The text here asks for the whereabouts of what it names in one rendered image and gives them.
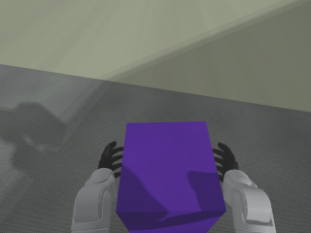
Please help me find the robot right hand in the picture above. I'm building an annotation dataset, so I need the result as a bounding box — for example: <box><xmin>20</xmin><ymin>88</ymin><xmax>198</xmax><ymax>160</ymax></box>
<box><xmin>212</xmin><ymin>142</ymin><xmax>239</xmax><ymax>183</ymax></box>

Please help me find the carton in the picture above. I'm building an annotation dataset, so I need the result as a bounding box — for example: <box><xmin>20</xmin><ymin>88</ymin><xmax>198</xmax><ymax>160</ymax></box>
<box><xmin>116</xmin><ymin>121</ymin><xmax>226</xmax><ymax>233</ymax></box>

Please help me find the right robot forearm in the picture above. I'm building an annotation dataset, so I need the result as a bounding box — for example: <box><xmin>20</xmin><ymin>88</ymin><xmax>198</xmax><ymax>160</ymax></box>
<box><xmin>223</xmin><ymin>169</ymin><xmax>276</xmax><ymax>233</ymax></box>

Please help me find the left robot forearm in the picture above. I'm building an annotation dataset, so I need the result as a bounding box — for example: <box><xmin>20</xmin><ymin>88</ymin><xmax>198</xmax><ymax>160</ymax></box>
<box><xmin>71</xmin><ymin>168</ymin><xmax>117</xmax><ymax>233</ymax></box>

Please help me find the robot left hand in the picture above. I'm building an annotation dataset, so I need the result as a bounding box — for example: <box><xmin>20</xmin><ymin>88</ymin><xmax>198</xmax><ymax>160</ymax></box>
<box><xmin>97</xmin><ymin>141</ymin><xmax>124</xmax><ymax>178</ymax></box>

